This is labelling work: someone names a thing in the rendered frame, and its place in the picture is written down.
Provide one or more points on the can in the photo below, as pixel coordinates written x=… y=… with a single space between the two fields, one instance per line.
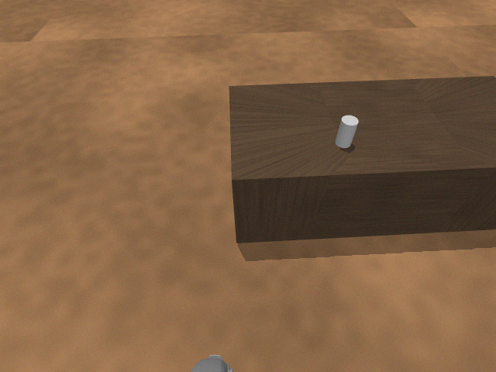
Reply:
x=347 y=129

